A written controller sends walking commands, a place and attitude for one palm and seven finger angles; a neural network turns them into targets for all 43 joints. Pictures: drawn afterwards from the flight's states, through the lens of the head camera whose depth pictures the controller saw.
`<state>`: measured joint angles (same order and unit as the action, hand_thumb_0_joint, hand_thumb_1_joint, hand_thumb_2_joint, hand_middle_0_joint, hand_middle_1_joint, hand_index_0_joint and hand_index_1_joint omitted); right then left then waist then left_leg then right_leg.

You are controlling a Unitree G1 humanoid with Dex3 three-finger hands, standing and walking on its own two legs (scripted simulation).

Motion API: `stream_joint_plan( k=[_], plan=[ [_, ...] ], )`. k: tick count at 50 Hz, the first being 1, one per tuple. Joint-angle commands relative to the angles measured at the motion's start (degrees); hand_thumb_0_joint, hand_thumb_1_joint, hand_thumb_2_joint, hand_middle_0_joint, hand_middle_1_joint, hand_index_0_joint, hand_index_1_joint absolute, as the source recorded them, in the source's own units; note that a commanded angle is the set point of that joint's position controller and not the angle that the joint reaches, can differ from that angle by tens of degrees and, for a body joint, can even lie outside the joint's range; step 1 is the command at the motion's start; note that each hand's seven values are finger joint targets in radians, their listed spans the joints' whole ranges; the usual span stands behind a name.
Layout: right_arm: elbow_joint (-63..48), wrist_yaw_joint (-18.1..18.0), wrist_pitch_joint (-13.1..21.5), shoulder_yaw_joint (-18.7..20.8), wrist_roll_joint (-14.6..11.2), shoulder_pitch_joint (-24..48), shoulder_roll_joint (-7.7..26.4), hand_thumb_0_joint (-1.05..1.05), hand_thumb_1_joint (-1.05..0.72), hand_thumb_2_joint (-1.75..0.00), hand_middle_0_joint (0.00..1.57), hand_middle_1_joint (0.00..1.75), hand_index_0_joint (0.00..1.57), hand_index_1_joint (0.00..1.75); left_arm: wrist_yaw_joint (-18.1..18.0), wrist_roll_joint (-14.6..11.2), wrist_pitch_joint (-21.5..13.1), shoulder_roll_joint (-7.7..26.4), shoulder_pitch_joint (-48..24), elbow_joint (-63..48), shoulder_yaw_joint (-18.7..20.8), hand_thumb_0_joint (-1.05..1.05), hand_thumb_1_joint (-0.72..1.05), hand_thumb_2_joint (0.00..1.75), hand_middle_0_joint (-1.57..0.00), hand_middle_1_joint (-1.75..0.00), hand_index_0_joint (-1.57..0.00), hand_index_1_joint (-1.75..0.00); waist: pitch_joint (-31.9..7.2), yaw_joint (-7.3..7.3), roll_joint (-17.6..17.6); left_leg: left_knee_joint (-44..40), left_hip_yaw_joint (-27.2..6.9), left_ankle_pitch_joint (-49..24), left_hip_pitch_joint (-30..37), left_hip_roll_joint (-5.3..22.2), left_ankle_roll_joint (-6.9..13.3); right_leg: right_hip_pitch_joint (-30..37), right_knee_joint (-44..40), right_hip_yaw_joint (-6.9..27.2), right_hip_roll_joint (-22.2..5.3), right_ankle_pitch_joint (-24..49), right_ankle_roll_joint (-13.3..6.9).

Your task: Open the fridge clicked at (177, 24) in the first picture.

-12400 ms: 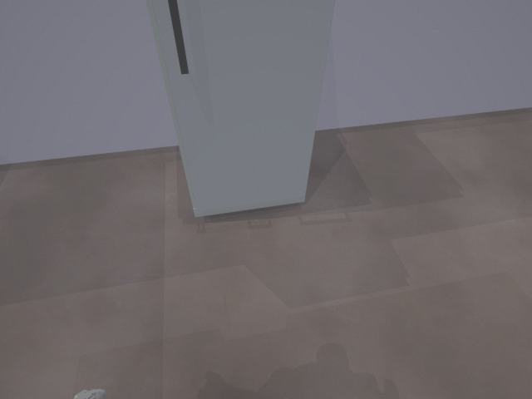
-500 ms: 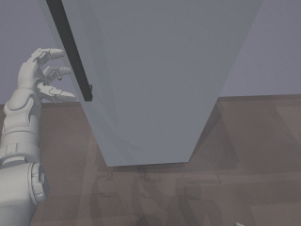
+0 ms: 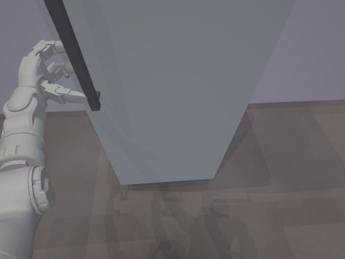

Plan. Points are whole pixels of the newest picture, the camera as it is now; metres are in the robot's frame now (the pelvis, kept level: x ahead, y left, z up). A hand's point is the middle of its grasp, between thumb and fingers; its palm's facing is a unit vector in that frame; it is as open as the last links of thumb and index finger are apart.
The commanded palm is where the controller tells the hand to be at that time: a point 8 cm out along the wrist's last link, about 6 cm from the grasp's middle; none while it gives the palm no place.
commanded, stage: slide the fingers in behind the handle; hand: left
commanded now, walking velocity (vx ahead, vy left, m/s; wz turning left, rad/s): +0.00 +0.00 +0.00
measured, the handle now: (66, 22) +0.52 +0.20 +0.26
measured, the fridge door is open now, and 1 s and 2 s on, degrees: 0 0 0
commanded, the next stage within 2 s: grip the handle and tug to test in 1.90 s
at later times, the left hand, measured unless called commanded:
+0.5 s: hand (68, 77) +0.47 +0.22 +0.16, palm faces +0.05 -1.00 +0.00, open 13.9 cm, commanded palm +0.44 +0.27 +0.16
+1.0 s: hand (77, 79) +0.46 +0.20 +0.16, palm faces +0.05 -1.00 +0.01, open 14.0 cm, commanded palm +0.43 +0.25 +0.16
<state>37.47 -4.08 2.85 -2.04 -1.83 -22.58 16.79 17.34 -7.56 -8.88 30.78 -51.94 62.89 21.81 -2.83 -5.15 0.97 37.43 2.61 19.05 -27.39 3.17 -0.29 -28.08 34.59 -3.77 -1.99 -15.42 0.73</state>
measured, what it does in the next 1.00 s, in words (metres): stands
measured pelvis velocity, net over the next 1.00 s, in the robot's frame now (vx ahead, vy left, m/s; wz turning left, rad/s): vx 0.01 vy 0.00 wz -0.01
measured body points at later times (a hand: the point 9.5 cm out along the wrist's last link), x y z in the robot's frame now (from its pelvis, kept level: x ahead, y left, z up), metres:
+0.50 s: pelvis +0.00 +0.00 +0.00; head +0.05 +0.00 +0.45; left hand +0.46 +0.28 +0.16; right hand +0.04 -0.27 -0.11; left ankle -0.01 +0.12 -0.72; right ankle +0.01 -0.13 -0.72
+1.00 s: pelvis +0.01 +0.00 +0.00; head +0.04 +0.00 +0.45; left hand +0.45 +0.25 +0.17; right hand +0.09 -0.26 -0.11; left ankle -0.01 +0.12 -0.72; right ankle +0.01 -0.13 -0.72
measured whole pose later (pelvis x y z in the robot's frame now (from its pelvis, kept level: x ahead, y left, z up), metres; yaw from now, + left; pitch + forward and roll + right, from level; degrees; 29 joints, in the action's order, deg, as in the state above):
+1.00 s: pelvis +0.01 +0.00 +0.00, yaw -1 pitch +7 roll -1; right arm 36.0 -3.1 2.4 -1.9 -2.0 -20.3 15.4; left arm 12.8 -8.8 -5.3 23.6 -43.8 50.8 19.6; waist -3.9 -3.2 1.7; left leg 35.6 3.4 19.5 -23.2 3.2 -0.3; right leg -24.5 33.3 -3.0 -1.8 -15.8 0.8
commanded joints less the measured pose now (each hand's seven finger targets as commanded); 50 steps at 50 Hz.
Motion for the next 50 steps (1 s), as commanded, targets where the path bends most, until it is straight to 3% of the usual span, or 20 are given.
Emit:
stream_joint_plan(
  k=[1,4,7,10,12,14,17,19,22,24,27,29,31,35,39,42,44,47,49,50],
  plan=[
    [-4.6,-0.8,1.8,3.1,0.1,-4.5,8.9,0.0,-0.9,-0.9,0.2,0.3,0.2,0.3,-1.1,0.1,-4.4,17.2,-30.9,-12.4,2.5,0.0,-0.5,0.3,-0.3,-1.2,-0.3,-1.2,-21.1,-1.49,3.2,-4.0,-2.9,-14.5,8.8,-2.1,1.9,8.8,-2.5,2.0,2.5,15.8,-1.5],
    [-4.1,-0.7,1.8,3.1,0.1,-5.1,9.1,0.0,-0.9,-0.9,0.2,0.3,0.2,0.3,-0.8,0.5,-4.2,15.6,-32.3,-10.1,0.6,0.0,-0.5,0.3,-0.3,-1.2,-0.3,-1.2,-18.7,-2.59,3.6,-4.3,-3.1,-11.8,7.8,-2.0,1.8,6.5,-3.1,1.8,2.5,13.0,-1.5],
    [-4.6,-0.7,1.9,3.2,0.1,-5.2,9.1,0.0,-0.9,-0.9,0.2,0.3,0.2,0.3,-0.4,0.3,-5.0,17.4,-30.2,-10.6,2.3,0.0,-0.5,0.3,-0.3,-1.2,-0.3,-1.2,-22.1,-1.38,4.3,-4.0,-2.9,-13.1,8.5,-2.2,1.8,8.4,-2.5,2.0,2.6,14.4,-1.6],
    [-4.6,-0.7,1.9,3.1,0.1,-5.2,9.0,0.0,-0.9,-0.9,0.2,0.3,0.2,0.3,0.1,-0.7,-5.0,14.5,-29.1,-9.9,0.5,0.0,-0.5,0.3,-0.3,-1.2,-0.3,-1.2,-19.4,-1.9,2.8,-4.2,-2.9,-12.4,8.0,-1.9,1.9,7.5,-2.9,1.5,2.8,13.4,-1.7],
    [-4.6,-0.6,1.9,3.3,0.0,-5.1,9.2,0.0,-0.9,-0.9,0.2,0.3,0.2,0.3,0.1,-0.7,-5.3,17.4,-29.5,-11.6,2.9,0.0,-0.5,0.3,-0.3,-1.2,-0.3,-1.2,-21.5,-1.28,4.0,-4.1,-2.9,-12.5,8.6,-1.9,1.9,8.2,-2.7,1.9,2.7,13.8,-1.7],
    [-5.1,-0.5,2.0,3.1,-0.1,-4.5,8.8,0.0,-0.9,-0.9,0.2,0.3,0.2,0.3,0.4,-0.8,-4.8,14.5,-28.2,-11.6,0.9,0.0,-0.5,0.3,-0.3,-1.2,-0.3,-1.2,-20.4,-1.29,4.8,-4.3,-2.6,-12.2,8.7,-1.9,1.8,7.5,-2.8,1.7,2.8,13.5,-1.7],
    [-5.4,-0.7,1.7,3.1,-0.1,-4.6,9.2,0.0,-0.9,-0.9,0.2,0.3,0.2,0.3,0.0,-1.1,-4.4,17.7,-26.6,-11.5,3.6,0.0,-0.5,0.3,-0.3,-1.2,-0.3,-1.2,-20.4,-0.55,2.6,-4.5,-2.5,-11.9,7.1,-2.0,2.0,9.3,-2.7,2.0,2.7,13.9,-1.6],
    [-5.9,-0.5,1.8,3.1,-0.1,-4.0,8.8,0.0,-0.9,-0.9,0.2,0.3,0.2,0.3,0.0,-1.1,-4.4,15.2,-26.8,-13.5,1.8,0.0,-0.5,0.3,-0.3,-1.2,-0.3,-1.2,-20.5,-0.74,3.8,-4.6,-2.4,-12.6,8.1,-2.0,1.9,9.0,-2.7,1.8,2.7,14.5,-1.6],
    [-6.2,-0.4,1.7,3.3,-0.2,-3.7,8.8,0.0,-0.9,-0.9,0.2,0.3,0.2,0.3,-0.5,-1.4,-4.3,17.3,-23.8,-14.9,4.3,0.0,-0.5,0.3,-0.3,-1.2,-0.3,-1.2,-21.5,0.55,2.5,-4.5,-2.3,-13.5,8.0,-1.9,1.9,10.8,-2.4,1.9,2.7,15.6,-1.7],
    [-6.7,-0.4,1.7,3.2,-0.4,-2.8,8.5,0.0,-0.9,-0.9,0.2,0.3,0.2,0.3,-0.4,-1.8,-3.6,14.2,-23.1,-16.3,2.1,0.0,-0.5,0.3,-0.3,-1.2,-0.3,-1.2,-20.5,0.21,4.1,-4.7,-1.9,-13.6,8.7,-2.0,1.9,10.0,-2.7,1.8,2.7,15.7,-1.8],
    [-6.6,-0.4,1.7,3.2,-0.4,-2.8,8.6,0.0,-0.9,-0.9,0.2,0.3,0.2,0.3,-1.1,-1.8,-3.2,15.2,-23.3,-17.4,3.0,0.0,-0.5,0.3,-0.3,-1.2,-0.3,-1.2,-20.7,0.38,2.8,-4.7,-2.3,-14.6,9.3,-1.8,1.9,10.5,-2.7,1.7,2.9,16.1,-1.8],
    [-6.7,-0.4,1.9,3.2,-0.4,-2.2,8.2,0.0,-0.9,-0.9,0.2,0.3,0.2,0.3,-1.3,-1.9,-2.8,11.4,-25.3,-19.1,0.0,0.0,-0.5,0.3,-0.3,-1.2,-0.3,-1.2,-19.8,-0.54,3.6,-4.9,-2.3,-14.7,10.1,-1.9,1.8,9.4,-2.9,1.5,2.8,16.1,-1.7],
    [-6.6,-0.4,2.0,3.2,-0.5,-2.1,8.1,0.0,-0.9,-0.9,0.2,0.3,0.2,0.3,-1.9,-1.8,-2.8,11.4,-25.8,-21.0,0.0,0.0,-0.5,0.3,-0.3,-1.2,-0.3,-1.2,-21.3,-0.31,5.9,-4.6,-2.5,-16.4,12.0,-1.8,1.7,9.2,-2.7,1.6,2.8,16.7,-1.9],
    [-6.3,-0.3,2.2,3.3,-0.2,-2.1,8.2,0.0,-0.9,-0.9,0.2,0.3,0.2,0.3,-3.0,-2.1,-2.0,10.5,-22.8,-20.1,0.7,0.0,-0.5,0.3,-0.3,-1.2,-0.3,-1.2,-21.0,0.36,2.0,-4.4,-2.6,-19.1,11.9,-1.8,1.7,10.7,-2.4,1.1,2.9,18.8,-2.0],
    [-6.8,0.0,1.8,3.1,-0.3,-1.1,7.7,0.0,-0.9,-0.9,0.2,0.3,0.2,0.3,-3.6,-1.2,-1.0,9.8,-22.2,-20.6,-0.1,0.0,-0.5,0.3,-0.3,-1.2,-0.3,-1.2,-19.6,0.62,2.6,-5.0,-2.1,-19.0,10.6,-1.9,1.6,11.3,-2.4,1.2,2.6,19.8,-1.9],
    [-7.4,0.1,1.8,3.3,-0.3,-0.5,7.5,0.0,-0.9,-0.9,0.2,0.3,0.2,0.3,-4.3,-1.7,-1.3,8.5,-19.7,-24.0,0.3,0.0,-0.5,0.3,-0.3,-1.2,-0.3,-1.2,-22.5,1.77,4.0,-4.5,-2.3,-22.8,13.7,-1.7,1.4,12.3,-1.9,1.2,2.8,21.6,-2.2],
    [-7.2,0.2,1.9,3.4,-0.4,-0.2,7.3,0.0,-0.9,-0.9,0.2,0.3,0.2,0.3,-4.3,-2.3,-1.0,6.4,-20.2,-25.1,-0.9,0.0,-0.5,0.3,-0.3,-1.2,-0.3,-1.2,-22.1,1.28,2.9,-4.6,-2.2,-23.1,13.9,-1.6,1.4,12.5,-2.2,1.0,2.8,22.0,-2.1],
    [-7.2,0.1,1.6,3.4,-0.3,0.2,7.5,0.0,-0.9,-0.9,0.2,0.3,0.2,0.3,-4.9,-2.1,-0.2,9.1,-18.3,-25.5,1.6,0.0,-0.5,0.3,-0.3,-1.2,-0.3,-1.2,-21.7,2.11,1.9,-5.1,-1.9,-22.0,12.6,-1.9,1.6,14.1,-2.4,1.3,2.7,22.5,-2.0],
    [-7.5,0.2,1.6,3.2,-0.4,1.0,7.0,0.0,-0.9,-0.9,0.2,0.3,0.2,0.3,-5.1,-2.0,0.3,6.2,-18.1,-26.2,-0.8,0.0,-0.5,0.3,-0.3,-1.2,-0.3,-1.2,-19.9,1.66,1.6,-5.5,-1.5,-21.1,12.3,-2.0,1.7,13.8,-2.9,1.2,2.6,22.2,-2.0],
    [-7.6,0.0,1.6,3.3,-0.4,0.9,7.2,0.0,-0.9,-0.9,0.2,0.3,0.2,0.3,-5.3,-2.2,0.2,7.0,-17.1,-26.4,0.1,0.0,-0.5,0.3,-0.3,-1.2,-0.3,-1.2,-19.9,1.91,0.5,-5.3,-1.4,-21.4,12.2,-1.9,1.9,14.6,-2.9,1.2,2.6,22.4,-2.0]
  ],
)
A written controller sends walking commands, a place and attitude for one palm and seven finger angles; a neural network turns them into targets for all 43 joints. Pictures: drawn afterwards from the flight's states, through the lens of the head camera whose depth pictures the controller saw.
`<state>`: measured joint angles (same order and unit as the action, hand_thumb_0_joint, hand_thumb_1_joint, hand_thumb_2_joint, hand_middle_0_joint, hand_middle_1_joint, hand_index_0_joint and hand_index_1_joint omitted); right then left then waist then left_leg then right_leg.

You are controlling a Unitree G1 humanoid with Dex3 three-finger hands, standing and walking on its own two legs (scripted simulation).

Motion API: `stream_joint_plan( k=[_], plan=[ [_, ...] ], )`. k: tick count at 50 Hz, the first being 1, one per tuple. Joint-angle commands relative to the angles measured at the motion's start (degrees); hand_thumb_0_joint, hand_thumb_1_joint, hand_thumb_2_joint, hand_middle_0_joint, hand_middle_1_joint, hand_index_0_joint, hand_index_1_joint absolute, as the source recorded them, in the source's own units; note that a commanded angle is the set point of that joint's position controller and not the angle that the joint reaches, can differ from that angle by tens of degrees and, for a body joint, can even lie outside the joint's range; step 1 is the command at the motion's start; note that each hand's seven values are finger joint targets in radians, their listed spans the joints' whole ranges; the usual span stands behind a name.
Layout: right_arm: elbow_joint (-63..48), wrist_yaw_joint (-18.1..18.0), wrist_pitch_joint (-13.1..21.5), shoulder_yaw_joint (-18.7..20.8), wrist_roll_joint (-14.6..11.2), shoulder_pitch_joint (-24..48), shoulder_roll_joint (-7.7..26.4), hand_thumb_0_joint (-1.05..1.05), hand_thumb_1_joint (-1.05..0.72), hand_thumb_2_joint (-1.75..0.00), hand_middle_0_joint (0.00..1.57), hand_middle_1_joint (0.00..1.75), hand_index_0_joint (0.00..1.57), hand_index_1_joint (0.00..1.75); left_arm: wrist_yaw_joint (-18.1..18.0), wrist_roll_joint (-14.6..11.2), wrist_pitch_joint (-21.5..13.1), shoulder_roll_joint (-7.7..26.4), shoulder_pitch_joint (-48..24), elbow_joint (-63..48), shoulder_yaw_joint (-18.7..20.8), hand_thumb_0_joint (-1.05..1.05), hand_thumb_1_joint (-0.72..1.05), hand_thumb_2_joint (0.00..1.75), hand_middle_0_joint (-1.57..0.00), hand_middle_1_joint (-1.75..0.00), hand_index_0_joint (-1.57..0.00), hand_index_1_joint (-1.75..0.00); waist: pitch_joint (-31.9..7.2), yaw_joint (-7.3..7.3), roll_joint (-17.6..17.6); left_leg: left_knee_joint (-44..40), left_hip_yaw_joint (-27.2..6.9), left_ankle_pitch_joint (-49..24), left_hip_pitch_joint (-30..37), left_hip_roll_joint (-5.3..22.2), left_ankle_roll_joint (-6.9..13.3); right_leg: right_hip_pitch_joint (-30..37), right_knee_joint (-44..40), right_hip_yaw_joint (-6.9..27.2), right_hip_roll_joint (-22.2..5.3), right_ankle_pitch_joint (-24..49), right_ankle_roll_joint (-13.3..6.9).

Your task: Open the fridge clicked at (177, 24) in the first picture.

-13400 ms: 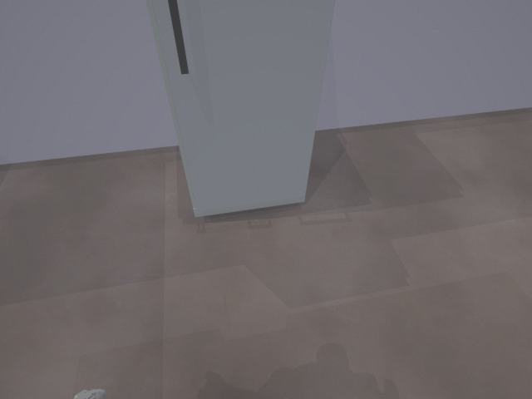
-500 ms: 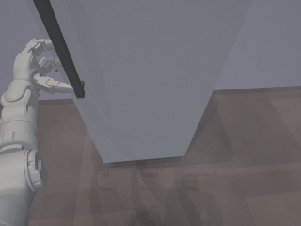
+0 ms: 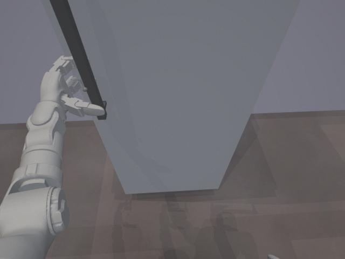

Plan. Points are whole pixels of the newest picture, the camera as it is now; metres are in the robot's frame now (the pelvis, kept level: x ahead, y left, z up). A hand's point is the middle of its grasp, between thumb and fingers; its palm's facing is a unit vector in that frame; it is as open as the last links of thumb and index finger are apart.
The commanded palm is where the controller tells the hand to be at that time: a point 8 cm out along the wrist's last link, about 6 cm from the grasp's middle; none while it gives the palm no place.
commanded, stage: slide the fingers in behind the handle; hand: left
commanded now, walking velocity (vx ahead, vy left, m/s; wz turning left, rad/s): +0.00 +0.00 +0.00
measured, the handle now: (76, 37) +0.51 +0.21 +0.25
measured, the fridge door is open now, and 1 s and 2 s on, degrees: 0 0 0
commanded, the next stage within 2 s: grip the handle and tug to test in 0.90 s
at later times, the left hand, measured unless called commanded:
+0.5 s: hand (91, 90) +0.44 +0.19 +0.16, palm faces +0.07 -1.00 +0.01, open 14.1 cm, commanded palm +0.41 +0.24 +0.16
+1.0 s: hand (91, 90) +0.44 +0.19 +0.16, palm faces +0.07 -1.00 +0.00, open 14.1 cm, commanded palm +0.42 +0.23 +0.16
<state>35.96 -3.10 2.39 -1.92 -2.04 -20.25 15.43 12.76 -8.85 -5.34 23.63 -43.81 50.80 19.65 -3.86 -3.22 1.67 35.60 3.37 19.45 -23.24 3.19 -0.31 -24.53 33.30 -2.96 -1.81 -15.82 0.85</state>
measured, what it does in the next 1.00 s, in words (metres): stands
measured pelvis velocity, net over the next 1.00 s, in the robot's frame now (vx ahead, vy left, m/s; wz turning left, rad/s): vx -0.01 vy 0.00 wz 0.00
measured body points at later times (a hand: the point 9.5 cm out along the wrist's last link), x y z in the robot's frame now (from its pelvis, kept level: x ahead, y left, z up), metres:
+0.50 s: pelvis -0.01 +0.00 +0.00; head +0.02 -0.01 +0.45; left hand +0.43 +0.24 +0.17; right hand +0.06 -0.27 -0.11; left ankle -0.02 +0.12 -0.73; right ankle +0.01 -0.13 -0.73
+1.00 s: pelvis -0.01 +0.00 +0.00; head +0.02 -0.01 +0.45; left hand +0.43 +0.24 +0.16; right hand +0.07 -0.26 -0.11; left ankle -0.02 +0.12 -0.73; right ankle +0.01 -0.13 -0.73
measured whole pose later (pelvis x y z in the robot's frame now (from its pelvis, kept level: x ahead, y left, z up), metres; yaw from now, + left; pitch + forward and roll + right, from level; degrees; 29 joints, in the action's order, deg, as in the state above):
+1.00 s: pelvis -0.01 +0.00 +0.00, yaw +0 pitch +6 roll -1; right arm 37.8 -3.7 3.9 -1.6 -2.0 -20.1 15.6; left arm 9.8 -8.0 -6.6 22.0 -45.5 53.1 18.1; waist -3.0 -3.4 1.5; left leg 34.6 3.5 18.1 -22.5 3.0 -0.3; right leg -24.0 32.8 -2.8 -1.9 -14.7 0.7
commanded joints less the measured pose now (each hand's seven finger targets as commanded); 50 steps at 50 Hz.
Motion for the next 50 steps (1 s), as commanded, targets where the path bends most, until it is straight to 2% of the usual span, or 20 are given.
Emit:
stream_joint_plan(
  k=[1,4,6,9,11,13,20,21,25,26,29,31,33,36,40,43,46,47,48,50],
  plan=[
    [-6.0,-1.1,2.0,3.1,-0.3,-1.0,8.5,0.0,-0.9,-0.9,0.2,0.3,0.2,0.3,-0.7,-0.9,-3.2,14.7,-25.4,-14.6,2.6,0.0,-0.5,0.3,-0.3,-1.2,-0.3,-1.2,-18.7,0.06,0.8,-3.8,-2.1,-21.0,8.0,-2.0,1.9,10.8,-1.8,0.6,2.4,22.5,-2.1],
    [-5.8,-1.4,2.1,2.9,-0.3,-0.7,8.4,0.0,-0.9,-0.9,0.2,0.3,0.2,0.3,-0.8,-0.5,-3.0,13.7,-29.4,-14.9,0.9,0.0,-0.5,0.3,-0.3,-1.2,-0.3,-1.2,-17.6,-0.94,1.4,-4.3,-2.4,-17.9,7.8,-2.2,1.8,9.6,-2.3,0.6,2.3,19.9,-2.1],
    [-5.4,-1.6,2.3,3.0,-0.3,-0.7,8.3,0.0,-0.9,-0.9,0.2,0.3,0.2,0.3,-1.0,-0.6,-3.5,14.3,-28.4,-14.2,1.6,0.0,-0.5,0.3,-0.3,-1.2,-0.3,-1.2,-18.5,-0.49,1.5,-4.0,-2.3,-18.4,8.3,-2.3,1.9,10.3,-2.4,0.9,2.2,20.3,-2.2],
    [-4.7,-1.7,2.6,2.8,-0.3,-0.8,8.4,0.0,-0.9,-0.9,0.2,0.3,0.2,0.3,-0.7,-0.7,-3.7,13.3,-29.7,-11.4,0.6,0.0,-0.5,0.3,-0.3,-1.2,-0.3,-1.2,-17.4,-1.29,0.0,-4.3,-2.4,-15.7,7.5,-2.3,1.8,9.2,-2.8,0.8,2.2,18.1,-2.0],
    [-4.7,-1.8,2.8,2.8,-0.3,-0.7,8.5,0.0,-0.9,-0.9,0.2,0.3,0.2,0.3,-0.9,-0.7,-4.3,13.6,-30.2,-11.1,0.8,0.0,-0.5,0.3,-0.3,-1.2,-0.3,-1.2,-17.3,-1.01,1.2,-4.4,-2.5,-15.3,7.4,-2.4,1.9,9.2,-2.8,0.9,2.1,17.5,-2.1],
    [-4.6,-1.6,3.0,2.7,-0.4,-0.7,8.2,0.0,-0.9,-0.9,0.2,0.3,0.2,0.3,-0.8,-0.5,-4.5,10.4,-31.3,-10.3,-2.0,0.0,-0.5,0.3,-0.3,-1.2,-0.3,-1.2,-16.7,-1.72,1.2,-4.3,-2.6,-15.2,7.9,-2.5,1.8,7.8,-2.8,0.7,2.1,17.1,-2.1],
    [-4.2,-1.4,3.5,3.0,0.0,-1.4,8.7,0.0,-0.9,-0.9,0.2,0.3,0.2,0.3,-1.9,-0.1,-6.0,13.0,-31.2,-9.4,0.5,0.0,-0.5,0.3,-0.3,-1.2,-0.3,-1.2,-18.7,-0.71,0.1,-4.3,-2.9,-14.9,7.0,-2.5,1.9,9.3,-2.3,0.8,2.1,16.4,-2.2],
    [-4.3,-1.3,3.6,2.9,-0.2,-1.0,8.4,0.0,-0.9,-0.9,0.2,0.3,0.2,0.3,-2.0,-0.2,-6.1,11.6,-31.4,-9.5,-0.4,0.0,-0.5,0.3,-0.3,-1.2,-0.3,-1.2,-18.4,-0.96,1.1,-4.3,-2.7,-14.8,7.4,-2.5,1.8,8.6,-2.5,0.9,2.2,16.5,-2.1],
    [-4.5,-1.2,3.7,3.0,-0.1,-1.3,8.6,0.0,-0.9,-0.9,0.2,0.3,0.2,0.3,-2.6,0.1,-6.4,12.4,-29.9,-9.6,0.7,0.0,-0.5,0.3,-0.3,-1.2,-0.3,-1.2,-18.3,-0.46,-0.4,-4.6,-2.4,-14.5,6.6,-2.5,2.0,9.6,-2.6,0.8,2.2,16.5,-2.1],
    [-4.3,-1.2,3.7,3.0,0.0,-1.2,8.6,0.0,-0.9,-0.9,0.2,0.3,0.2,0.3,-2.7,0.3,-6.4,14.4,-29.3,-9.4,2.3,0.0,-0.5,0.3,-0.3,-1.2,-0.3,-1.2,-18.5,0.12,0.3,-4.6,-2.4,-14.9,6.3,-2.5,1.9,10.2,-2.4,1.0,2.2,17.2,-2.2],
    [-4.6,-1.2,3.7,3.0,-0.2,-0.9,8.4,0.0,-0.9,-0.9,0.2,0.3,0.2,0.3,-2.3,0.2,-6.2,12.6,-29.2,-10.2,0.7,0.0,-0.5,0.3,-0.3,-1.2,-0.3,-1.2,-17.7,-0.25,0.3,-4.9,-2.2,-14.1,6.2,-2.4,1.9,9.9,-2.7,1.0,2.3,16.8,-2.1],
    [-4.6,-1.3,3.6,3.1,-0.2,-1.2,8.7,0.0,-0.9,-0.9,0.2,0.3,0.2,0.3,-2.5,0.0,-6.2,14.8,-28.2,-9.8,2.8,0.0,-0.5,0.3,-0.3,-1.2,-0.3,-1.2,-18.3,0.13,-0.8,-5.0,-2.3,-14.2,6.1,-2.3,1.9,10.6,-2.7,1.0,2.3,16.8,-2.1],
    [-4.7,-1.3,3.6,3.1,-0.2,-0.8,8.4,0.0,-0.9,-0.9,0.2,0.3,0.2,0.3,-2.3,0.1,-6.1,13.2,-28.8,-11.4,1.3,0.0,-0.5,0.3,-0.3,-1.2,-0.3,-1.2,-18.6,0.02,1.9,-4.9,-2.0,-15.2,7.1,-2.4,1.8,10.3,-2.7,1.2,2.3,17.6,-2.2],
    [-4.6,-1.3,3.8,3.1,-0.2,-0.8,8.4,0.0,-0.9,-0.9,0.2,0.3,0.2,0.3,-2.5,-0.4,-5.9,12.0,-28.1,-11.8,0.8,0.0,-0.5,0.3,-0.3,-1.2,-0.3,-1.2,-18.0,-0.34,0.0,-5.0,-2.1,-15.0,7.4,-2.2,1.9,9.7,-3.0,0.9,2.4,17.1,-2.0],
    [-4.6,-1.4,3.8,3.1,-0.2,-0.9,8.3,0.0,-0.9,-0.9,0.2,0.3,0.2,0.3,-2.8,0.0,-5.8,10.3,-28.7,-12.8,-0.9,0.0,-0.5,0.3,-0.3,-1.2,-0.3,-1.2,-17.9,-0.58,0.9,-5.0,-2.3,-15.9,8.4,-2.1,1.8,9.3,-2.9,0.7,2.4,16.9,-2.2],
    [-3.9,-1.5,3.8,3.1,-0.1,-1.2,8.6,0.0,-0.9,-0.9,0.2,0.3,0.2,0.3,-3.2,0.2,-5.3,12.7,-29.4,-10.7,1.1,0.0,-0.5,0.3,-0.3,-1.2,-0.3,-1.2,-17.4,-0.64,-1.2,-5.3,-2.4,-14.6,7.1,-2.2,1.8,9.4,-3.1,0.8,2.3,16.5,-2.0],
    [-4.1,-1.5,3.7,3.1,-0.2,-0.9,8.3,0.0,-0.9,-0.9,0.2,0.3,0.2,0.3,-3.1,0.5,-5.2,11.5,-28.9,-10.6,0.1,0.0,-0.5,0.3,-0.3,-1.2,-0.3,-1.2,-17.6,-0.47,1.5,-4.9,-2.2,-15.9,7.9,-2.3,1.8,9.1,-2.9,0.9,2.3,17.3,-2.2],
    [-3.9,-1.4,3.7,3.0,-0.2,-1.1,8.3,0.0,-0.9,-0.9,0.2,0.3,0.2,0.3,-3.1,0.1,-5.2,11.0,-30.6,-10.8,-0.3,0.0,-0.5,0.3,-0.3,-1.2,-0.3,-1.2,-17.1,-1.05,0.2,-5.0,-2.4,-15.5,7.9,-2.2,1.8,8.7,-3.1,0.7,2.3,17.2,-2.0],
    [-4.0,-1.4,3.8,3.2,-0.1,-1.2,8.4,0.0,-0.9,-0.9,0.2,0.3,0.2,0.3,-3.1,0.1,-5.3,11.9,-30.2,-11.4,0.6,0.0,-0.5,0.3,-0.3,-1.2,-0.3,-1.2,-18.4,-0.45,-0.1,-4.9,-2.4,-16.1,8.0,-2.3,1.7,9.6,-2.8,0.8,2.3,17.8,-2.1],
    [-4.4,-1.4,3.7,3.1,-0.1,-0.9,8.3,0.0,-0.9,-0.9,0.2,0.3,0.2,0.3,-3.0,0.0,-5.5,10.3,-29.8,-12.2,-0.6,0.0,-0.5,0.3,-0.3,-1.2,-0.3,-1.2,-18.7,-0.72,1.1,-4.6,-2.3,-17.4,9.1,-2.3,1.8,9.3,-2.7,0.7,2.3,18.4,-2.2]
  ],
)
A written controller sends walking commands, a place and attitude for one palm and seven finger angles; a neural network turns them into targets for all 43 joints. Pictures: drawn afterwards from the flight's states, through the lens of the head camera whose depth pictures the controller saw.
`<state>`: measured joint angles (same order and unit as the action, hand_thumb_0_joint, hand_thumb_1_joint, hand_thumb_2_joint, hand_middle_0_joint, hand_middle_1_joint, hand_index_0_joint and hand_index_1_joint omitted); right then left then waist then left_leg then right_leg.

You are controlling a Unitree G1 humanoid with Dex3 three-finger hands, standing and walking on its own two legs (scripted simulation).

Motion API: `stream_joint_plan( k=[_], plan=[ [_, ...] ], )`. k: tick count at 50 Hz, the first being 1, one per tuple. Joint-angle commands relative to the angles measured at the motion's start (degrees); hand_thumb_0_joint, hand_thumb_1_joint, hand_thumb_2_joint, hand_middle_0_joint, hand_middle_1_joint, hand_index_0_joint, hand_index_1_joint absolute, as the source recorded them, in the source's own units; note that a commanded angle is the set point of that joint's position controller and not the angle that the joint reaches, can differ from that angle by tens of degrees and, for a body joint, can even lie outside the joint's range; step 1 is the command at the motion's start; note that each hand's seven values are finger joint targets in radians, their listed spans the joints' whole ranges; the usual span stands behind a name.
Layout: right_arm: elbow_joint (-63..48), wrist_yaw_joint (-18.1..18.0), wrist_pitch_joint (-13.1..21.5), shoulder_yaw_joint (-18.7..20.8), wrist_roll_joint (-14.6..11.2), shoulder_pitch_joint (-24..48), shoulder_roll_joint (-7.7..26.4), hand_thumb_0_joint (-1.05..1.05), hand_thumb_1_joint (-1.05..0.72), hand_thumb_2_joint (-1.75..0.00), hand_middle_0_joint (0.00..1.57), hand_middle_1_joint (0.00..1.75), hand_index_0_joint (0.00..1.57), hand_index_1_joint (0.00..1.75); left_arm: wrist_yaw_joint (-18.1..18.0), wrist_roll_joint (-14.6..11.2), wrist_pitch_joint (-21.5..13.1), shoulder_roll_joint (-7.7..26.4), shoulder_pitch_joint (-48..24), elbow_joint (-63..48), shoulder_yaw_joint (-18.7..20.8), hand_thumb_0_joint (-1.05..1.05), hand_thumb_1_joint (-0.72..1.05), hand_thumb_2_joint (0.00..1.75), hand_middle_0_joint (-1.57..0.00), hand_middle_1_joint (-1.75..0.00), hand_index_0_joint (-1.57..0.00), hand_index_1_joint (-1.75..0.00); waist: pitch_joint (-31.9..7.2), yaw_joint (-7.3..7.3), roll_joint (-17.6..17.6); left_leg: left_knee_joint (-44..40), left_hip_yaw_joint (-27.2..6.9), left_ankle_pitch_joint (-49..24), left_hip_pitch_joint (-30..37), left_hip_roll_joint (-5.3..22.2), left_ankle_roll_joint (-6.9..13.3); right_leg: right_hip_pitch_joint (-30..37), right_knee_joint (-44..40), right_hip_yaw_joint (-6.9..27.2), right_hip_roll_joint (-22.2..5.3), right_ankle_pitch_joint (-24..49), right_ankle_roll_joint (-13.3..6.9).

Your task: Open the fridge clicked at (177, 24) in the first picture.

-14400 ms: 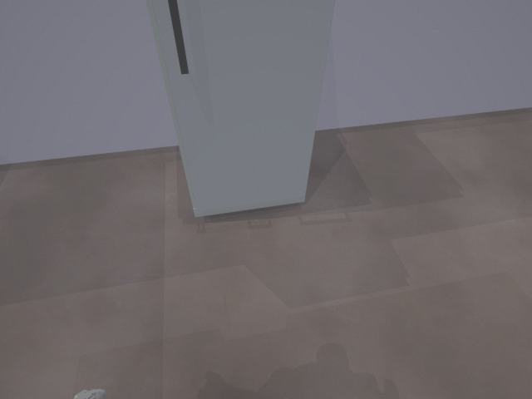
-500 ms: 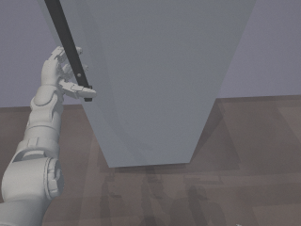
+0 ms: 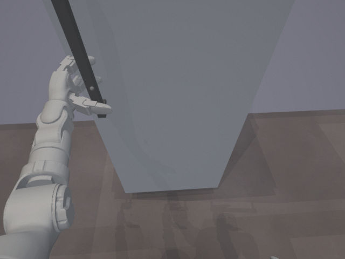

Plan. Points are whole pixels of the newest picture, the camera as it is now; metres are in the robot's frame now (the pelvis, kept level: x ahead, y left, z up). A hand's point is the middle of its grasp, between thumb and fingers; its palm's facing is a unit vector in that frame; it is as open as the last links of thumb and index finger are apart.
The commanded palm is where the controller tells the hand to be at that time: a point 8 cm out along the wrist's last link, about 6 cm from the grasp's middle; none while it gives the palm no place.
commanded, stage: grip the handle and tug to test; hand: left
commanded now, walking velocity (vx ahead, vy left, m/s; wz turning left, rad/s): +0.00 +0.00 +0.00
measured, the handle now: (77, 36) +0.52 +0.21 +0.25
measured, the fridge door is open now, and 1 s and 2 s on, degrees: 0 0 17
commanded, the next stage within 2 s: pull the door a little, standing still in 1.42 s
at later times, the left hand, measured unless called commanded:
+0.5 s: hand (92, 87) +0.46 +0.19 +0.16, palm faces +0.07 -1.00 -0.01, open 8.6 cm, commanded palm +0.43 +0.23 +0.16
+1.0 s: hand (96, 87) +0.46 +0.18 +0.16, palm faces +0.08 -1.00 +0.00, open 5.7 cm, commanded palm +0.43 +0.23 +0.16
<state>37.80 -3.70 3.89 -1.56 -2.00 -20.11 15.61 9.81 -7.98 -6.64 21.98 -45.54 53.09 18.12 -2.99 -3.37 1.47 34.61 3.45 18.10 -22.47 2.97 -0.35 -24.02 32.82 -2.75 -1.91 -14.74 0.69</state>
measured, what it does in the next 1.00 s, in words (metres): stands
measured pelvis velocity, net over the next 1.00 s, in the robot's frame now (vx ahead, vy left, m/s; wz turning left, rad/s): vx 0.01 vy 0.00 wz -0.01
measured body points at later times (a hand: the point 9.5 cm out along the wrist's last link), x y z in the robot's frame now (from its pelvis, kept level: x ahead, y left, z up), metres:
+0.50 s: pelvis +0.00 +0.00 +0.00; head +0.04 +0.00 +0.45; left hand +0.45 +0.24 +0.16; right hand +0.08 -0.26 -0.11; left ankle -0.01 +0.12 -0.73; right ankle +0.02 -0.13 -0.73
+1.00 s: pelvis +0.01 +0.00 +0.00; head +0.04 -0.01 +0.45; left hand +0.45 +0.24 +0.16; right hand +0.09 -0.26 -0.11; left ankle -0.01 +0.12 -0.73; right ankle +0.02 -0.13 -0.73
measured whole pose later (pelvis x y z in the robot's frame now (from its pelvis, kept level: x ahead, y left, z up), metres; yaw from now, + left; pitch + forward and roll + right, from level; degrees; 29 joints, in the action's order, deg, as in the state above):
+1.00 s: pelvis +0.01 +0.00 +0.00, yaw +0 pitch +6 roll -1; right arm 37.4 -3.3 3.1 -1.4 -1.8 -19.6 15.2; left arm 8.0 -7.8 -5.7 20.9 -44.0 50.9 18.1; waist -3.3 -3.5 1.7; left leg 34.1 3.7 18.5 -21.6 3.2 -0.5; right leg -23.4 32.4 -2.5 -1.6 -15.2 0.6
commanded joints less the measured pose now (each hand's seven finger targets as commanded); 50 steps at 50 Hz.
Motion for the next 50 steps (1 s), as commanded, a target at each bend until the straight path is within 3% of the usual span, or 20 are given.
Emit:
stream_joint_plan(
  k=[1,3,6,9,12,17,18,22,23,24,25,30,32,34,38,40,41,44,47,50],
  plan=[
    [-5.8,-0.8,2.2,2.8,0.0,-1.2,8.1,0.0,-0.9,-0.9,0.2,0.3,0.2,0.3,-0.1,-0.8,-4.3,12.7,-28.6,-14.4,1.4,0.0,-0.45,0.32,-0.3,-1.21,-0.3,-1.21,-20.0,-0.53,0.5,-3.7,-2.7,-16.2,8.1,-2.0,1.7,9.0,-2.1,0.4,2.4,17.6,-2.0],
    [-5.7,-0.7,2.1,2.6,-0.1,-1.1,8.1,0.0,-0.9,-0.9,0.2,0.3,0.2,0.3,-0.2,-0.8,-3.8,12.3,-28.5,-12.6,1.1,0.0,-0.36,0.36,-0.32,-1.22,-0.32,-1.22,-18.0,-0.72,-0.2,-3.9,-2.6,-14.8,7.0,-2.1,1.7,8.4,-2.4,0.4,2.4,16.8,-1.9],
    [-6.1,-0.7,2.0,2.7,0.0,-0.8,8.0,0.0,-0.9,-0.9,0.2,0.3,0.2,0.3,-0.2,-0.8,-4.2,13.6,-27.5,-14.5,2.3,0.0,-0.22,0.42,-0.33,-1.24,-0.33,-1.24,-20.5,0.1,1.2,-3.6,-2.4,-16.8,7.9,-2.2,1.8,10.0,-2.0,0.6,2.3,18.7,-2.0],
    [-6.3,-0.7,1.8,2.6,-0.2,-0.4,7.8,0.0,-0.9,-0.9,0.2,0.3,0.2,0.3,0.2,-0.6,-3.8,12.3,-26.8,-13.6,1.2,0.0,-0.08,0.48,-0.35,-1.26,-0.35,-1.26,-18.6,-0.11,0.9,-3.8,-2.3,-16.0,7.2,-2.1,1.7,9.3,-2.1,0.4,2.4,18.0,-2.1],
    [-6.4,-0.8,1.6,2.6,-0.2,-0.4,8.0,0.0,-0.9,-0.9,0.2,0.3,0.2,0.3,0.1,-0.9,-3.7,13.6,-25.9,-13.3,2.3,0.0,0.06,0.54,-0.36,-1.28,-0.36,-1.28,-18.7,0.18,0.0,-3.9,-2.3,-15.9,6.9,-2.0,1.8,9.9,-2.2,0.5,2.4,18.2,-2.0],
    [-6.1,-0.9,1.5,2.5,-0.2,-0.5,8.1,0.0,-0.9,-0.9,0.2,0.3,0.2,0.3,0.1,-0.8,-3.3,12.9,-28.1,-12.8,1.3,0.0,0.29,0.64,-0.38,-1.31,-0.38,-1.31,-17.8,-0.68,0.9,-3.8,-2.3,-15.0,6.9,-2.1,1.8,8.6,-2.5,0.6,2.3,17.1,-1.9],
    [-6.0,-1.0,1.5,2.6,-0.2,-0.9,8.1,0.0,-0.9,-0.9,0.2,0.3,0.2,0.3,0.1,-0.6,-3.2,13.3,-28.3,-11.7,1.6,0.0,0.34,0.66,-0.39,-1.32,-0.39,-1.32,-17.2,-0.86,-0.6,-3.9,-2.5,-14.0,6.3,-2.0,1.8,8.3,-2.6,0.5,2.3,16.2,-1.8],
    [-6.0,-0.9,1.5,2.6,0.0,-1.2,8.0,0.0,-0.9,-0.9,0.2,0.3,0.2,0.3,0.1,-0.4,-3.9,12.1,-30.7,-12.6,0.3,0.0,0.53,0.74,-0.41,-1.35,-0.41,-1.35,-18.5,-1.16,1.2,-3.7,-2.8,-15.2,7.2,-2.1,1.7,8.0,-2.2,0.4,2.3,16.6,-2.0],
    [-6.0,-0.8,1.6,2.9,0.0,-1.4,8.0,0.0,-0.9,-0.9,0.2,0.3,0.2,0.3,0.0,-0.5,-4.3,12.5,-30.6,-13.6,0.9,0.0,0.57,0.76,-0.42,-1.35,-0.42,-1.35,-20.5,-0.86,1.1,-3.3,-2.8,-16.1,8.4,-2.1,1.7,8.3,-2.0,0.6,2.5,17.4,-2.0],
    [-6.1,-0.7,1.7,2.9,0.0,-1.2,7.9,0.0,-0.9,-0.9,0.2,0.3,0.2,0.3,-0.1,-0.7,-4.5,12.0,-29.7,-14.1,0.8,0.0,0.62,0.78,-0.42,-1.36,-0.42,-1.36,-21.2,-0.47,3.2,-3.2,-2.6,-17.0,9.0,-2.1,1.5,8.6,-1.8,0.6,2.4,18.0,-2.1],
    [-6.1,-0.7,1.7,2.9,0.1,-1.5,8.0,0.0,-0.9,-0.9,0.2,0.3,0.2,0.3,-0.3,-0.9,-4.8,11.9,-29.0,-14.8,0.9,0.0,0.67,0.8,-0.43,-1.37,-0.43,-1.37,-21.9,-0.5,1.2,-3.0,-3.0,-18.4,9.3,-2.0,1.6,9.1,-1.5,0.2,2.6,18.7,-2.1],
    [-5.8,-0.5,1.7,2.9,0.0,-1.3,8.1,0.0,-0.9,-0.9,0.2,0.3,0.2,0.3,-0.5,-0.9,-4.2,11.3,-27.4,-14.5,0.4,0.0,0.9,0.9,-0.45,-1.4,-0.45,-1.4,-19.9,-0.51,0.0,-3.2,-2.6,-18.3,8.3,-1.8,1.7,9.6,-1.9,0.2,2.6,19.4,-2.0],
    [-5.7,-0.6,1.6,3.0,0.0,-1.2,8.2,0.0,-0.9,-0.9,0.2,0.3,0.2,0.3,-0.6,-0.7,-3.9,13.0,-27.6,-14.3,2.0,0.0,0.9,0.9,-0.45,-1.4,-0.45,-1.4,-19.8,-0.18,0.6,-3.5,-2.4,-17.0,7.9,-2.0,1.8,9.6,-2.1,0.5,2.6,18.9,-2.0],
    [-5.9,-0.6,1.5,2.8,-0.1,-0.9,8.0,0.0,-0.9,-0.9,0.2,0.3,0.2,0.3,-0.2,-0.5,-3.7,12.0,-28.0,-14.3,0.6,0.0,0.9,0.9,-0.45,-1.4,-0.45,-1.4,-18.8,-0.42,1.6,-3.8,-2.3,-16.3,7.3,-2.1,1.7,9.4,-2.2,0.4,2.5,18.3,-2.1],
    [-5.7,-0.7,1.5,2.8,0.0,-1.1,7.8,0.0,-0.9,-0.9,0.2,0.3,0.2,0.3,-0.9,-0.6,-3.5,11.1,-28.9,-13.7,0.6,0.0,0.9,0.9,-0.45,-1.4,-0.45,-1.4,-18.5,-0.72,0.6,-3.8,-2.6,-16.4,7.6,-2.0,1.7,8.8,-2.3,0.2,2.5,18.0,-2.0],
    [-5.9,-0.7,1.4,3.0,0.2,-1.5,8.1,0.0,-0.9,-0.9,0.2,0.3,0.2,0.3,-1.4,-0.3,-3.8,12.8,-27.5,-14.3,2.1,0.0,0.9,0.9,-0.45,-1.4,-0.45,-1.4,-20.2,-0.19,-0.5,-3.4,-2.4,-17.8,8.0,-2.1,1.9,10.1,-2.0,0.3,2.5,19.3,-1.9],
    [-6.0,-0.6,1.4,2.9,0.2,-1.1,7.8,0.0,-0.9,-0.9,0.2,0.3,0.2,0.3,-1.4,-0.1,-3.9,12.8,-27.5,-15.3,1.8,0.0,0.9,0.9,-0.45,-1.4,-0.45,-1.4,-20.9,0.18,1.8,-3.5,-2.5,-18.4,8.4,-2.1,1.7,10.2,-1.8,0.4,2.4,19.6,-2.0],
    [-6.3,-0.3,1.5,2.9,0.1,-0.6,7.6,0.0,-0.9,-0.9,0.2,0.3,0.2,0.3,-1.2,-0.3,-4.0,10.5,-27.3,-16.5,0.1,0.0,0.9,0.9,-0.45,-1.4,-0.45,-1.4,-20.6,-0.11,1.2,-3.5,-2.3,-18.3,8.8,-2.0,1.7,10.1,-2.0,0.4,2.5,19.8,-2.0],
    [-6.4,-0.5,1.3,3.0,0.0,-0.4,7.8,0.0,-0.9,-0.9,0.2,0.3,0.2,0.3,-1.3,-0.3,-4.1,13.2,-25.6,-16.9,2.4,0.0,0.9,0.9,-0.45,-1.4,-0.45,-1.4,-21.2,0.49,1.1,-3.4,-2.0,-19.0,8.6,-2.0,1.8,11.3,-1.9,0.7,2.5,21.1,-2.0],
    [-7.0,-0.5,1.4,3.0,-0.1,0.1,7.6,0.0,-0.9,-0.9,0.2,0.3,0.2,0.3,-1.1,-0.6,-3.9,10.3,-23.9,-18.3,0.3,0.0,0.9,0.9,-0.45,-1.4,-0.45,-1.4,-20.8,0.51,0.8,-3.5,-2.0,-20.5,9.3,-1.8,1.8,11.5,-1.8,0.3,2.6,21.5,-2.1]
  ],
)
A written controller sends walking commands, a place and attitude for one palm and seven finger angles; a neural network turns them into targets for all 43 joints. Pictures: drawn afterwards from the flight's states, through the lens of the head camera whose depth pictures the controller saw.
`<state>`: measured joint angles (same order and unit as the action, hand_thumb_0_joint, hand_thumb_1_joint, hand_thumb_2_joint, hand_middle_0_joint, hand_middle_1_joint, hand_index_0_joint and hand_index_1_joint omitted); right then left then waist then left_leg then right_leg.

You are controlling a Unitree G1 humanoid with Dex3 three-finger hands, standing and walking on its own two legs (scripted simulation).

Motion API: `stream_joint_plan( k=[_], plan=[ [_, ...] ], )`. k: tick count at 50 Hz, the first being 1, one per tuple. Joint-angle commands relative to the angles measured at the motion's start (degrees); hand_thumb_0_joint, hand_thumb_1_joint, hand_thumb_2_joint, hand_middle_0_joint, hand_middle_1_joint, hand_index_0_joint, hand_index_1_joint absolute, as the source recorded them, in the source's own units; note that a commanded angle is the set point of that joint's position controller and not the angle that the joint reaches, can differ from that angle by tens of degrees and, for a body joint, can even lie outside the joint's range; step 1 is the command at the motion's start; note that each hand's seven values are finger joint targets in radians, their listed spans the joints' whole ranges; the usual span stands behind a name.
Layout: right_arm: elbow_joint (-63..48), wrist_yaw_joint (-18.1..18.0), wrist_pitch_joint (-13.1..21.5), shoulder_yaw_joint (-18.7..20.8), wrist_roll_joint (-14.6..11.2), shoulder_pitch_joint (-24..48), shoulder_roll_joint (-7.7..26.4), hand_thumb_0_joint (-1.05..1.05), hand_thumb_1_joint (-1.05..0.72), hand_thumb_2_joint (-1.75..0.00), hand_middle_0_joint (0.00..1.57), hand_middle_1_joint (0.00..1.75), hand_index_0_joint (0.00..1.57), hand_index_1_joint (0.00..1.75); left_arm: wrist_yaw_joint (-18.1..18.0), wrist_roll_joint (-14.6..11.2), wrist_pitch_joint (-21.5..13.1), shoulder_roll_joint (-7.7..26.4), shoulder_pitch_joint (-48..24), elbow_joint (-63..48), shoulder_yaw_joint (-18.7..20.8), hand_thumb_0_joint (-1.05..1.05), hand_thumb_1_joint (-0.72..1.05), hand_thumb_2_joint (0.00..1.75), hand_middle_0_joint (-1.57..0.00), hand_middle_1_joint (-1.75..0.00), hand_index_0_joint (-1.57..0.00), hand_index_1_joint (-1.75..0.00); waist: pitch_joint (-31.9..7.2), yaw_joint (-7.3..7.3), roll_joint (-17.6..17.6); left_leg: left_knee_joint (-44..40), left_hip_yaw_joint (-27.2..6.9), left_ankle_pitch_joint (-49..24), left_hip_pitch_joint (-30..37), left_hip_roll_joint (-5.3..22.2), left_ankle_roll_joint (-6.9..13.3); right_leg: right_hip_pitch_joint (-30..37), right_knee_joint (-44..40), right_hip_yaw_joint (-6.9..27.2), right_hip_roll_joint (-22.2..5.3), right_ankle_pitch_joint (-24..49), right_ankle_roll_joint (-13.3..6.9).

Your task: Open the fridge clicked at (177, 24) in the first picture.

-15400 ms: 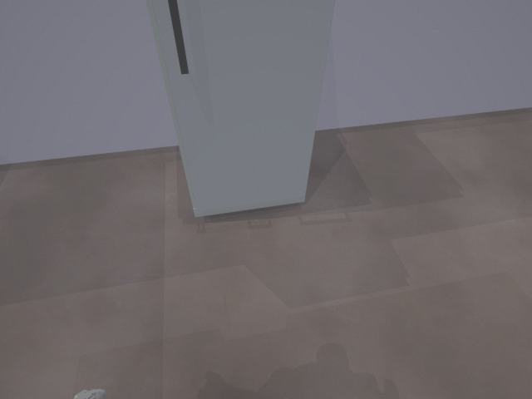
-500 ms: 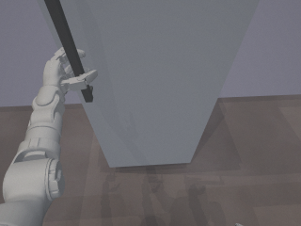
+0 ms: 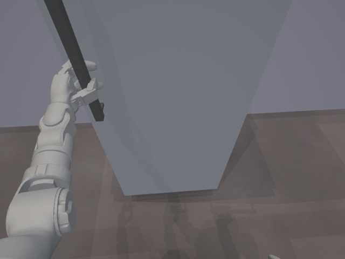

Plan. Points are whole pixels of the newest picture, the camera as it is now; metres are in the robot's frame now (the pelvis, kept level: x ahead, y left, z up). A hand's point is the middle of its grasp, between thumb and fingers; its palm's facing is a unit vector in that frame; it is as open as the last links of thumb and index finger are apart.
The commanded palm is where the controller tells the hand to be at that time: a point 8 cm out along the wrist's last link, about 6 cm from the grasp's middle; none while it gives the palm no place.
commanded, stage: grip the handle and tug to test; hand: left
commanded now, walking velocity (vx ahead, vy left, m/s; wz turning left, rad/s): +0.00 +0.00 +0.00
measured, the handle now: (73, 39) +0.51 +0.21 +0.25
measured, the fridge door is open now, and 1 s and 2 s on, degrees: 0 17 49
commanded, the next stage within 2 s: pull the door a little, standing still in 0.42 s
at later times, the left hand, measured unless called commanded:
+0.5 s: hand (92, 101) +0.42 +0.18 +0.16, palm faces +0.06 -1.00 +0.00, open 5.9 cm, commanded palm +0.38 +0.24 +0.16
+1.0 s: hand (97, 136) +0.33 +0.15 +0.15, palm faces +0.09 -0.98 -0.15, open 6.3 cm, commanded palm +0.29 +0.20 +0.16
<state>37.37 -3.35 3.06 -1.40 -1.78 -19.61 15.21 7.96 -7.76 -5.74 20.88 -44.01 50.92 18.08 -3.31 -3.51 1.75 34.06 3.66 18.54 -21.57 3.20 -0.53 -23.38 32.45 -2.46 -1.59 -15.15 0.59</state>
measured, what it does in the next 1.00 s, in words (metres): stands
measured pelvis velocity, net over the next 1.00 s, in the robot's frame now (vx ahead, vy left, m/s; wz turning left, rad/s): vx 0.00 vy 0.00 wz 0.00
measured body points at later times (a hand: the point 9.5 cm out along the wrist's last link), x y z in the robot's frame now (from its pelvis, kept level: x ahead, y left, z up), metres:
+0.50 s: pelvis +0.03 +0.00 +0.01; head +0.03 -0.01 +0.46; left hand +0.41 +0.23 +0.16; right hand +0.15 -0.25 -0.10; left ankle -0.02 +0.12 -0.73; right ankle +0.01 -0.13 -0.73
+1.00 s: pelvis +0.00 +0.00 +0.01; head -0.01 -0.02 +0.46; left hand +0.32 +0.20 +0.16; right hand +0.17 -0.24 -0.08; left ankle -0.02 +0.12 -0.73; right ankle +0.01 -0.13 -0.73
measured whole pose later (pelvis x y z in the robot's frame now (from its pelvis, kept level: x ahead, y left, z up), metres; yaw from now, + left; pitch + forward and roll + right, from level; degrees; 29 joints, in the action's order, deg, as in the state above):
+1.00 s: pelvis +0.00 +0.00 +0.01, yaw +0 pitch +0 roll -1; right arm 34.2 -5.0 0.3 -1.8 -0.3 -10.6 13.6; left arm -1.6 -5.1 -0.3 12.1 -7.6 3.8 5.1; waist -1.4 -0.4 3.4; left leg 27.4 4.1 15.9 -11.2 3.1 -0.6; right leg -13.0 25.5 -2.2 -1.3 -12.2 0.9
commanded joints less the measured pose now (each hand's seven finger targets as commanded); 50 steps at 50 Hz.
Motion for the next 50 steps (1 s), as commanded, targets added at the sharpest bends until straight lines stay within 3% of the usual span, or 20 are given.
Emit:
stream_joint_plan(
  k=[1,2,6,7,11,16,20,25,26,27,28,32,40,41,42,43,44,45,47,50],
  plan=[
    [-6.5,-0.7,2.4,2.8,-0.3,-0.1,7.9,0.0,-0.9,-0.9,0.2,0.3,0.2,0.3,0.7,-1.1,-4.8,11.8,-25.7,-17.0,0.8,0.0,0.9,0.9,-0.45,-1.4,-0.45,-1.4,-20.6,0.77,1.5,-3.1,-2.1,-20.6,8.7,-2.1,1.9,10.8,-1.7,0.2,2.2,22.0,-1.9],
    [-6.5,-0.8,2.3,2.9,-0.2,-0.2,8.1,0.0,-0.9,-0.9,0.2,0.3,0.2,0.3,0.6,-1.1,-4.8,14.0,-23.7,-17.3,3.1,0.0,0.9,0.9,-0.45,-1.4,-0.45,-1.4,-21.3,1.63,1.1,-3.1,-2.1,-21.3,8.6,-2.1,1.9,11.9,-1.5,0.2,2.3,22.7,-2.1],
    [-7.9,-0.6,2.1,2.9,-0.5,1.2,7.7,0.0,-0.9,-0.9,0.2,0.3,0.2,0.3,1.3,-2.0,-3.7,11.3,-18.2,-21.8,1.7,0.0,0.9,0.9,-0.45,-1.4,-0.45,-1.4,-21.9,2.51,1.1,-3.4,-1.6,-25.5,9.6,-1.8,1.9,14.2,-1.4,0.1,2.2,26.2,-2.0],
    [-7.7,-0.7,1.9,3.1,-0.6,1.3,7.8,0.0,-0.9,-0.9,0.2,0.3,0.2,0.3,1.2,-2.1,-3.2,12.6,-16.6,-22.2,3.0,0.0,0.9,0.9,-0.45,-1.4,-0.45,-1.4,-21.5,2.88,0.6,-3.4,-1.4,-26.0,9.6,-1.7,1.9,14.6,-1.5,0.2,2.3,26.8,-2.0],
    [-8.8,-0.4,1.9,3.2,-0.7,2.5,7.3,0.0,-0.9,-0.9,0.2,0.3,0.2,0.3,1.1,-2.6,-1.4,9.8,-11.6,-28.6,1.7,0.0,0.9,0.9,-0.45,-1.4,-0.45,-1.4,-22.4,3.86,1.9,-3.7,-1.1,-31.0,11.8,-1.4,1.8,16.0,-1.7,0.1,2.2,29.3,-2.0],
    [-9.4,-0.4,1.6,3.3,-0.7,3.8,7.2,0.0,-0.9,-0.9,0.2,0.3,0.2,0.3,0.6,-3.0,1.4,10.7,-5.3,-34.3,3.5,0.0,0.9,0.9,-0.45,-1.4,-0.45,-1.4,-22.0,4.98,0.8,-4.5,-0.6,-33.8,12.5,-1.4,1.8,18.8,-2.0,0.1,2.0,32.6,-1.9],
    [-10.1,-0.3,1.6,3.2,-0.7,5.2,6.7,0.0,-0.9,-0.9,0.2,0.3,0.2,0.3,0.3,-3.4,3.4,8.5,-1.4,-40.7,2.4,0.0,0.9,0.9,-0.45,-1.4,-0.45,-1.4,-21.3,5.26,0.2,-4.7,-0.6,-38.1,14.4,-1.2,1.6,19.9,-2.4,-0.3,1.9,35.2,-1.9],
    [-9.8,-1.2,1.0,2.8,-0.5,6.9,6.6,0.0,-0.9,-0.9,0.2,0.3,0.2,0.3,-0.6,-3.2,6.3,10.4,-2.3,-42.1,4.2,0.0,0.9,0.9,-0.45,-1.4,-0.45,-1.4,-18.3,4.54,-0.5,-5.8,-0.3,-33.1,14.0,-1.7,1.8,19.6,-3.7,-0.3,1.7,33.9,-1.7],
    [-9.6,-1.4,0.8,2.5,-0.6,7.3,6.3,0.0,-0.9,-0.9,0.2,0.3,0.2,0.3,-0.8,-3.3,7.0,9.8,-2.9,-40.8,3.8,0.0,0.9,0.9,-0.45,-1.4,-0.45,-1.4,-16.7,4.2,-0.4,-6.3,-0.4,-31.2,13.4,-1.8,1.7,18.9,-4.1,-0.3,1.6,32.6,-1.8],
    [-9.3,-1.6,0.8,2.2,-0.7,7.8,6.0,0.0,-0.9,-0.9,0.2,0.3,0.2,0.3,-1.0,-3.0,7.3,6.0,-8.7,-41.8,-0.6,0.0,0.9,0.9,-0.45,-1.4,-0.45,-1.4,-15.1,2.3,0.4,-6.3,-0.7,-29.3,13.9,-2.0,1.7,16.7,-4.5,-0.6,1.6,30.8,-1.6],
    [-9.0,-1.7,0.9,2.4,-0.7,7.8,5.8,0.0,-0.9,-0.9,0.2,0.3,0.2,0.3,-1.4,-3.0,7.6,4.5,-9.3,-41.6,-1.7,0.0,0.9,0.9,-0.45,-1.4,-0.45,-1.4,-15.5,2.3,0.1,-6.1,-1.0,-28.9,14.7,-1.9,1.6,15.8,-4.6,-0.7,1.7,29.4,-1.7],
    [-9.9,-1.6,1.3,2.0,-0.4,9.5,5.5,0.0,-0.9,-0.9,0.2,0.3,0.2,0.3,-2.3,-2.9,7.8,3.1,-3.3,-43.1,-2.0,0.0,0.9,0.9,-0.45,-1.4,-0.45,-1.4,-17.8,4.3,0.0,-6.4,-1.0,-28.1,15.4,-2.3,1.6,18.1,-4.5,-0.8,1.4,29.1,-2.0],
    [-12.5,-1.0,2.1,1.5,-0.6,13.5,4.7,0.0,-0.9,-0.9,0.2,0.3,0.2,0.3,-1.5,-4.0,7.5,-0.1,12.8,-53.1,-3.2,0.0,0.9,0.9,-0.45,-1.4,-0.45,-1.4,-15.6,6.81,-2.6,-8.1,-0.7,-25.2,14.7,-2.2,1.5,20.7,-5.0,-1.1,1.4,27.4,-2.1],
    [-12.9,-0.8,2.2,1.4,-0.7,14.2,4.4,0.0,-0.9,-0.9,0.2,0.3,0.2,0.3,-1.6,-4.1,7.8,-1.2,15.1,-56.3,-4.0,0.0,0.9,0.9,-0.45,-1.4,-0.45,-1.4,-14.8,6.88,-1.1,-8.5,-0.6,-24.8,14.6,-2.2,1.4,20.6,-5.2,-1.1,1.3,27.0,-2.1],
    [-13.1,-0.9,2.3,1.2,-0.8,14.9,4.3,0.0,-0.9,-0.9,0.2,0.3,0.2,0.3,-2.0,-3.9,7.9,1.2,12.8,-61.1,-2.9,0.0,0.9,0.9,-0.45,-1.4,-0.45,-1.4,-15.2,6.93,0.7,-8.8,-0.6,-24.4,15.1,-2.2,1.4,20.7,-5.4,-1.0,1.3,26.3,-2.1],
    [-12.5,-1.9,2.3,1.1,0.0,14.9,5.1,0.0,-0.9,-0.9,0.2,0.3,0.2,0.3,-7.0,2.4,2.8,11.2,4.1,-63.2,-2.8,0.0,0.9,0.9,-0.45,-1.4,-0.45,-1.4,-5.8,3.69,0.5,-6.4,1.1,-18.5,13.0,-0.1,2.8,12.3,-11.3,4.2,-2.3,23.4,-0.8],
    [-10.6,-2.3,1.7,1.4,0.9,13.8,4.3,0.0,-0.9,-0.9,0.2,0.3,0.2,0.3,-8.9,2.9,2.0,3.3,13.2,-56.3,-6.2,0.0,0.9,0.9,-0.45,-1.4,-0.45,-1.4,-5.6,3.27,-3.8,-5.8,-0.6,-15.1,13.0,-0.3,2.6,10.9,-12.5,3.7,-3.5,18.6,-0.8],
    [-10.9,-2.5,1.1,1.8,1.3,14.5,4.8,0.0,-0.9,-0.9,0.2,0.3,0.2,0.3,-10.0,3.7,1.0,3.3,16.2,-58.1,-6.8,0.0,0.9,0.9,-0.45,-1.4,-0.45,-1.4,-5.7,3.91,-5.1,-6.4,-1.1,-15.4,13.3,-0.2,2.6,10.7,-12.9,3.1,-3.3,17.5,-0.9],
    [-11.5,-2.5,-0.2,1.7,1.7,14.8,4.1,0.0,-0.9,-0.9,0.2,0.3,0.2,0.3,-10.9,4.3,-0.1,0.9,20.5,-60.8,-9.5,0.0,0.9,0.9,-0.45,-1.4,-0.45,-1.4,-8.3,3.16,-4.6,-7.8,-1.5,-18.8,15.8,0.5,2.7,10.9,-12.0,2.1,-3.1,17.9,-0.4],
    [-12.5,-2.5,-1.6,1.8,2.0,15.4,3.9,0.0,-0.9,-0.9,0.2,0.3,0.2,0.3,-11.7,4.8,-1.4,0.5,23.4,-65.9,-10.5,0.0,0.9,0.9,-0.45,-1.4,-0.45,-1.4,-12.1,2.54,1.0,-9.6,-2.3,-29.0,19.4,1.7,2.8,12.7,-8.6,0.4,-1.7,22.1,0.4]
  ],
)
